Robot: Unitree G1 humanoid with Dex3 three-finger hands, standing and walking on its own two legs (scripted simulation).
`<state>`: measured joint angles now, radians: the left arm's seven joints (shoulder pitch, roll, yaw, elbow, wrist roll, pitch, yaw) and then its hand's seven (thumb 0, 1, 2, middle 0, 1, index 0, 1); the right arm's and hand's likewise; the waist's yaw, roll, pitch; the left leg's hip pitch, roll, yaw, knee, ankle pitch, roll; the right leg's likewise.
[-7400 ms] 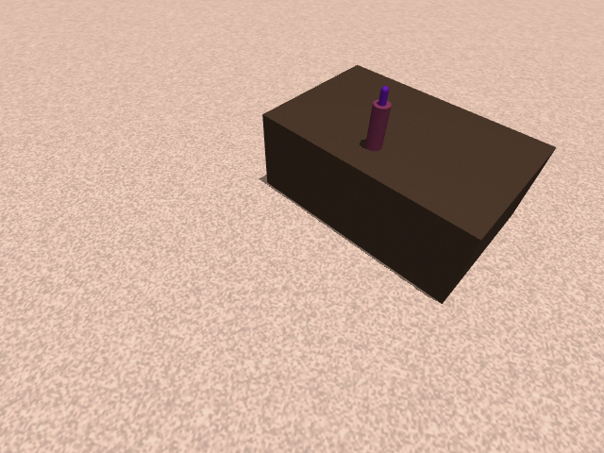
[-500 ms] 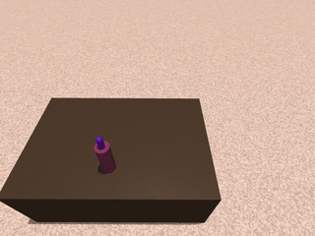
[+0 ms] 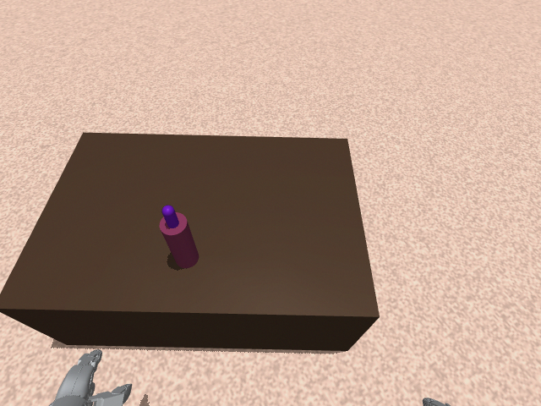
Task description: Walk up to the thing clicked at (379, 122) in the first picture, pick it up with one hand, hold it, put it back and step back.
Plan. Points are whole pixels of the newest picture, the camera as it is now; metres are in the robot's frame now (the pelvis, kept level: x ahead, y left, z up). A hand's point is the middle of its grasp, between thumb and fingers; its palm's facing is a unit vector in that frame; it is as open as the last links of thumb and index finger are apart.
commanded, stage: go down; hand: left
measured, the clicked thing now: (178, 235) +0.52 +0.23 -0.26
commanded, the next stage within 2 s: none
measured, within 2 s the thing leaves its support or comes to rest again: neither
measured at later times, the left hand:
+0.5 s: hand (99, 385) +0.17 +0.27 -0.13, palm faces +0.03 -0.94 -0.33, open 16.6 cm
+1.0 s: hand (91, 389) +0.17 +0.28 -0.13, palm faces +0.07 -0.94 -0.34, open 16.9 cm
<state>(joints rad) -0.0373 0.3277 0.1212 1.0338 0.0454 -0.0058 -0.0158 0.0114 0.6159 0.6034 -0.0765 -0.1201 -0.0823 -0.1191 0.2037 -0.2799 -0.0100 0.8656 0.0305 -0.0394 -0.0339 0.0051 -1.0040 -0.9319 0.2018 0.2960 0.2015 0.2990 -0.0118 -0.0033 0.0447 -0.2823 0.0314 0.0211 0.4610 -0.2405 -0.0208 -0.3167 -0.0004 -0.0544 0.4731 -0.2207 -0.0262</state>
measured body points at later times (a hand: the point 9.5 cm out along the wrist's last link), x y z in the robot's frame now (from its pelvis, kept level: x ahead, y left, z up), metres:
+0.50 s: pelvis +0.03 +0.03 -0.02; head +0.06 +0.03 +0.43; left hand +0.17 +0.32 -0.11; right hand +0.18 -0.23 -0.11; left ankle +0.00 +0.13 -0.74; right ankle +0.01 -0.10 -0.74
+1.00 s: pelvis +0.02 +0.03 -0.04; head +0.06 +0.04 +0.41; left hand +0.16 +0.33 -0.10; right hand +0.19 -0.22 -0.12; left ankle +0.00 +0.13 -0.74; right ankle +0.01 -0.10 -0.74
